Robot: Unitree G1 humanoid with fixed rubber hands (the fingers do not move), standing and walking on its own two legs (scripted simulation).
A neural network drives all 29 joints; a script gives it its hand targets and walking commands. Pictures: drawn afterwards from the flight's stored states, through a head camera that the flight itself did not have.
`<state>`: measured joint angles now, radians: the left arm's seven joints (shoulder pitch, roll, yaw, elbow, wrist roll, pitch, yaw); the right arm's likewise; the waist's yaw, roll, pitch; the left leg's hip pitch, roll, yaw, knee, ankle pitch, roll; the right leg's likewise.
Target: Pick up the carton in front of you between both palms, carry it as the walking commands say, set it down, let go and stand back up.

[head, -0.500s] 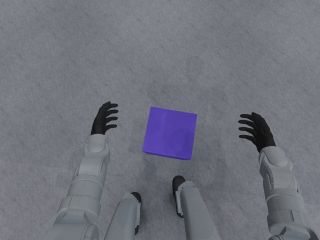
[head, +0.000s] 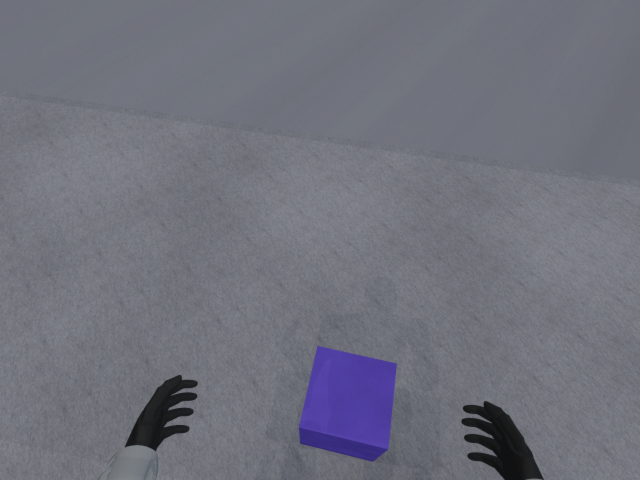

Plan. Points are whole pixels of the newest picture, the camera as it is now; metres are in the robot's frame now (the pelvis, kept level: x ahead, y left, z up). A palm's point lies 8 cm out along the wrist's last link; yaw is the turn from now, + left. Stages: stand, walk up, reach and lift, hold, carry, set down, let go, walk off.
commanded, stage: let go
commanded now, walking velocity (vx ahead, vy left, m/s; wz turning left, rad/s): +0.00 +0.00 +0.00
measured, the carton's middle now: (346, 405) +0.36 -0.08 -0.65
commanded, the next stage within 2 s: stand in 0.48 s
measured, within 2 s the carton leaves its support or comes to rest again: neither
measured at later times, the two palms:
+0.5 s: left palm (128, 465) +0.16 +0.23 -0.07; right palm (524, 468) +0.16 -0.24 -0.07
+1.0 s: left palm out of the picture +0.11 +0.28 -0.09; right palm out of the picture +0.14 -0.30 -0.10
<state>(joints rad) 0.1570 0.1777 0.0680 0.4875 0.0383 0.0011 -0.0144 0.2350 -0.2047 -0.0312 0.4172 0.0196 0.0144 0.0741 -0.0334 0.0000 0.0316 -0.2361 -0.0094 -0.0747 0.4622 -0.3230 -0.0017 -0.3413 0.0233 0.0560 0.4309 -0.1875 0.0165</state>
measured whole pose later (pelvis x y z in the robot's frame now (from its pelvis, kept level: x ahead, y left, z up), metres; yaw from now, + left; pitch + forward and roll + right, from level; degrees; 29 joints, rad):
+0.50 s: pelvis +0.00 +0.00 +0.00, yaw +0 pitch -2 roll -1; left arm 0.22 0.20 0.02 0.48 0.01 0.08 -0.02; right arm 0.23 -0.24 -0.03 0.41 -0.03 0.18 0.02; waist 0.00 0.03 0.05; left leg -0.08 -0.01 -0.06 0.48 -0.36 0.00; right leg -0.20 0.02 0.06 0.47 -0.23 0.02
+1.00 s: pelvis +0.01 -0.02 +0.00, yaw +2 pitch -1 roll +0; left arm 0.16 0.32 0.04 0.84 0.04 0.01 0.02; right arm 0.22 -0.36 -0.03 0.73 -0.04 0.01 -0.03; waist 0.01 0.05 0.02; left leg -0.11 0.00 -0.09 0.49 -0.36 -0.02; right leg -0.24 0.02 0.02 0.52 -0.27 -0.01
